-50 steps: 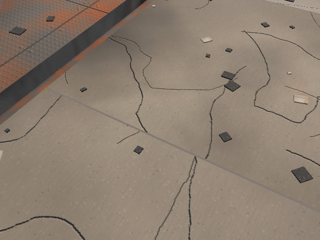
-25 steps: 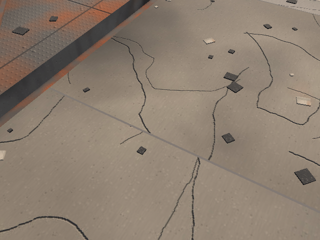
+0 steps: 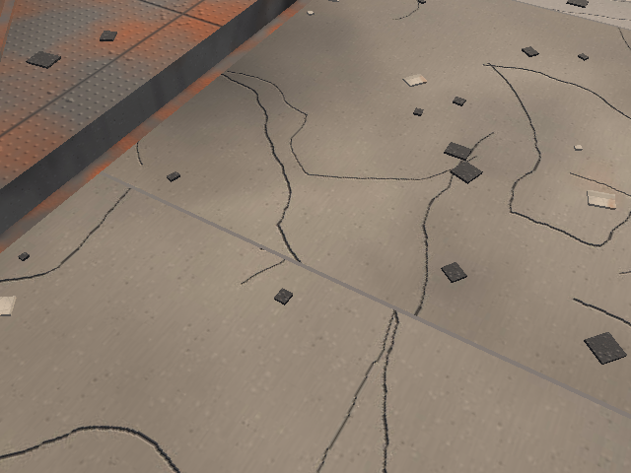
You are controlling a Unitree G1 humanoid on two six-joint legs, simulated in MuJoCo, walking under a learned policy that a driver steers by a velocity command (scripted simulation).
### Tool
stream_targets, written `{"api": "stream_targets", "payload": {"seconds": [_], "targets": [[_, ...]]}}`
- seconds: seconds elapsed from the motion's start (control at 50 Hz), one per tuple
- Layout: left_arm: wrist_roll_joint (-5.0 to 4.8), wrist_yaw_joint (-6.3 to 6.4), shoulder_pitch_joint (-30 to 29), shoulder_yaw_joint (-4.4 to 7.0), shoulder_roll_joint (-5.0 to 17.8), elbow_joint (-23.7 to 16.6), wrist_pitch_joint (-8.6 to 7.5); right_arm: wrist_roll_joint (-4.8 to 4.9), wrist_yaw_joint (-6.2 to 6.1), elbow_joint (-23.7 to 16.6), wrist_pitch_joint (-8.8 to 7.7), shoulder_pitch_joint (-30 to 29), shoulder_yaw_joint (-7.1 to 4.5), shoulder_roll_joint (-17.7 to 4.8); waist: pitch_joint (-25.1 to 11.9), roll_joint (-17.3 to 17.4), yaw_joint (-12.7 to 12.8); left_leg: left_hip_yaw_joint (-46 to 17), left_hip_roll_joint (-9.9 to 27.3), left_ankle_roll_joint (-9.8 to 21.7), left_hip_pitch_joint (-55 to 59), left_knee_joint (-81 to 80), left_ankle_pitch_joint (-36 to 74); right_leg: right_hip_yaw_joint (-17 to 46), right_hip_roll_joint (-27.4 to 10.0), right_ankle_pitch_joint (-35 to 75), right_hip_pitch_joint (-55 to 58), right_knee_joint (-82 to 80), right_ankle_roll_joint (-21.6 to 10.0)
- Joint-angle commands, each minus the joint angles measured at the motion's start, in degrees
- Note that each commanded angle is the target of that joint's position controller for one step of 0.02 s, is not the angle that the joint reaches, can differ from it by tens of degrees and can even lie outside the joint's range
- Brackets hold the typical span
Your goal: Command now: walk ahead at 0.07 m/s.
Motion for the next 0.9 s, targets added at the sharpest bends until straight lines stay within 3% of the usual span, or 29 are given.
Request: {"api": "stream_targets", "payload": {"seconds": [0.02,0.04,0.06,0.08,0.12,0.16,0.22,0.26,0.3,0.32,0.34,0.36,0.38,0.42,0.46,0.52,0.58,0.64,0.7,0.74,0.76,0.78,0.8,0.82,0.84,0.86,0.88,0.9], "targets": [[-0.26,0.26,2.3,0.63,4.5,-0.2,-0.37,0.27,-0.46,-0.6,-0.22,2.5,-1.42,-6.7,-0.3,2.5,-0.5,-7.2,5.5,1.9,-1.2,-9.5,-9.5,-3.2,1.7,-0.7,-1.4,0.0,-1.6],[-0.57,0.25,1.4,0.68,4.7,-0.6,-0.59,0.7,-0.69,-0.3,0.0,3.2,-2.12,-9.1,1.0,5.5,-1.4,-11.1,7.7,4.0,-1.1,-12.0,-20.3,-5.8,3.5,-7.6,-5.4,4.7,-1.9],[-0.72,0.04,-0.5,0.63,5.0,-1.7,-1.23,1.03,-0.87,0.1,0.06,4.8,-2.62,-11.0,2.9,8.5,-2.3,-18.4,13.0,7.0,-0.4,-15.9,-29.0,-7.3,3.3,-10.8,-11.2,9.7,-2.5],[-0.9,-0.38,-3.1,0.53,5.4,-3.1,-2.23,1.15,-1.05,0.3,-0.21,5.7,-3.14,-12.5,5.6,10.2,-3.2,-25.8,18.6,10.3,-1.8,-19.6,-31.9,-6.9,1.0,-10.9,-15.0,15.2,-3.2],[-1.61,-1.42,-5.1,0.82,6.0,-4.2,-3.87,0.5,-1.12,0.4,-1.49,6.3,-3.27,-12.3,8.1,8.7,-3.3,-31.2,23.2,13.6,1.3,-22.0,-25.9,-4.2,-3.0,-14.5,-24.1,25.5,-4.5],[-1.84,-2.39,-4.2,0.94,6.0,-3.8,-5.16,1.23,-0.9,-0.3,-2.12,4.6,-3.07,-11.0,6.3,5.4,-2.1,-26.2,21.4,11.7,5.6,-21.3,-18.2,-4.4,-4.9,-13.0,-26.1,23.2,-5.7],[-1.58,-3.29,-4.1,0.61,4.4,-3.0,-6.33,1.92,-0.6,-0.4,-1.81,3.4,-3.33,-12.1,2.6,6.1,-1.3,-14.6,15.2,8.8,1.7,-19.1,-8.2,-8.7,-2.3,-6.4,-13.5,10.7,-5.0],[-1.66,-3.64,0.5,0.8,4.3,-1.1,-6.32,2.5,-0.39,-0.1,-1.21,2.7,-3.47,-12.7,1.3,6.0,1.5,-10.8,13.2,8.1,-5.7,-15.7,-8.9,-12.3,0.7,2.8,-1.1,2.9,-4.1],[-1.82,-3.25,8.4,1.67,5.7,1.8,-5.69,2.05,-0.04,-0.1,-1.27,2.4,-2.48,-10.1,-0.3,4.0,5.1,-8.8,10.7,6.0,-13.5,-8.0,-10.0,-12.1,2.0,2.3,11.0,0.5,-4.2],[-1.69,-2.77,13.8,2.44,8.8,2.4,-5.78,1.3,0.47,-1.0,-1.69,0.6,-1.19,-6.2,-1.3,-3.8,7.6,-3.2,6.2,2.5,-19.7,8.2,-7.0,0.5,-6.7,-4.9,16.9,-6.1,-7.1],[-1.15,-2.98,19.2,3.66,16.5,2.3,-6.05,0.64,0.55,-4.0,-2.89,0.1,-0.25,-2.6,-4.4,-17.0,7.4,0.8,0.1,-0.4,-31.9,27.4,-14.9,25.8,-20.3,-15.6,23.1,-14.7,-15.2],[0.01,-3.69,17.3,2.79,14.3,2.6,-7.06,2.48,0.43,-4.6,-3.69,-0.6,-1.11,-6.3,-2.4,-11.9,6.2,-5.4,2.0,0.7,-36.8,38.4,-16.4,36.2,-24.1,-28.1,18.7,-18.7,-20.1],[-0.27,-4.11,11.1,1.66,11.1,0.4,-7.81,3.52,0.72,-5.1,-4.28,-1.5,-1.62,-9.1,3.0,-7.9,3.9,-6.8,5.6,2.0,-40.8,41.6,-10.4,30.7,-22.1,-28.8,15.2,-19.1,-18.4],[-0.39,-4.77,4.4,0.39,8.2,-2.0,-7.94,2.02,0.93,-3.7,-4.64,-1.0,-2.13,-9.8,3.9,-5.1,1.1,-5.6,9.0,2.1,-38.0,38.5,-0.3,17.5,-16.2,-14.4,11.1,-19.5,-14.0],[-0.03,-4.65,5.6,-0.3,6.5,-1.7,-7.37,1.21,1.4,-3.3,-4.26,-1.6,-2.32,-9.0,3.3,-5.4,0.8,-3.8,10.2,0.7,-33.7,34.3,5.8,8.2,-12.3,-1.1,8.8,-20.3,-12.0],[0.16,-3.7,9.8,-0.37,7.6,-0.6,-6.92,0.9,1.59,-4.4,-3.52,-5.4,-1.98,-7.1,3.1,-3.9,1.7,-1.6,10.0,-1.8,-35.0,28.7,11.3,2.3,-10.8,12.4,9.2,-20.4,-13.2],[0.16,-2.93,10.7,-0.5,8.6,-1.0,-6.51,1.04,1.75,-7.1,-3.6,-12.9,-1.22,-5.5,4.1,-3.5,3.1,-0.1,8.8,-2.9,-32.4,16.9,17.3,-1.6,-9.4,17.0,7.2,-21.4,-13.0],[-0.35,-2.58,13.6,-0.46,9.1,-0.4,-6.31,1.39,2.46,-8.8,-3.81,-18.7,-0.67,-4.9,5.3,-3.6,4.7,1.3,7.1,-2.6,-29.2,8.6,21.4,-3.1,-9.8,16.5,8.1,-22.4,-13.0],[-0.87,-2.44,15.2,-0.2,9.3,0.3,-5.69,1.67,3.48,-10.4,-4.2,-22.3,-0.46,-5.3,6.6,-3.6,4.4,0.5,6.6,-1.0,-29.4,4.2,20.2,-3.5,-12.4,19.4,13.3,-20.6,-13.0],[-0.91,-2.31,14.5,0.3,10.1,0.2,-5.11,1.63,4.12,-10.9,-4.58,-22.3,-0.73,-6.4,5.5,-3.8,2.8,0.5,6.0,0.7,-27.7,2.5,16.8,-3.9,-14.0,25.9,17.3,-17.3,-12.3],[-0.73,-2.27,13.6,0.58,10.9,-0.3,-4.82,1.57,4.23,-10.6,-4.69,-20.3,-1.19,-7.5,3.6,-4.6,1.2,1.2,4.7,1.6,-23.9,2.2,14.6,-4.2,-14.2,34.2,18.6,-14.3,-11.7],[-0.44,-2.24,12.9,0.9,11.8,-0.7,-4.43,1.52,4.1,-9.7,-4.69,-16.5,-1.96,-9.2,0.1,-6.1,-1.1,2.6,2.8,2.6,-17.8,2.9,12.5,-4.5,-14.0,45.3,19.4,-9.3,-11.2],[0.0,-2.3,11.9,0.83,11.6,-1.1,-3.85,1.67,3.72,-7.0,-4.56,-7.5,-3.29,-11.5,-5.5,-6.4,-5.7,4.1,0.8,4.2,-6.4,2.5,12.3,-6.2,-11.9,53.3,17.8,1.1,-10.1],[0.52,-2.4,11.3,0.22,10.6,-2.3,-3.75,1.45,3.09,-4.2,-4.26,3.4,-4.39,-14.2,-12.9,-5.2,-10.2,-1.2,5.7,7.0,11.9,4.8,13.0,-7.1,-9.7,45.6,6.9,15.5,-8.5],[0.57,-3.4,19.1,-2.02,2.6,-3.2,-4.91,0.0,2.8,-2.1,-3.9,11.4,-5.85,-19.9,-23.7,9.4,-7.5,-28.9,22.0,17.1,36.8,2.0,1.6,-8.7,0.5,16.1,-17.9,40.3,-4.4],[-0.51,-3.83,18.5,-2.08,3.4,-1.8,-6.74,0.29,2.88,-1.5,-3.65,11.0,-4.43,-15.4,-27.6,12.6,-7.7,-45.3,26.0,18.7,37.5,-9.1,-4.2,-0.2,4.2,-16.7,-25.2,50.4,-4.8],[-2.35,-4.08,11.7,-0.46,9.1,-4.3,-7.9,0.78,2.83,-1.9,-3.83,5.3,-3.41,-12.4,-16.1,10.3,-6.8,-37.0,23.5,14.9,28.5,-10.7,-5.5,0.2,0.3,-14.7,-30.7,53.9,-6.0],[-2.89,-3.77,6.9,-0.23,10.2,-5.8,-8.41,0.73,2.77,-3.2,-4.03,-0.3,-2.81,-10.5,-9.4,5.6,-5.0,-28.3,21.5,12.9,18.1,-12.4,-1.2,-1.7,-3.0,-9.2,-30.2,51.8,-6.6]]}}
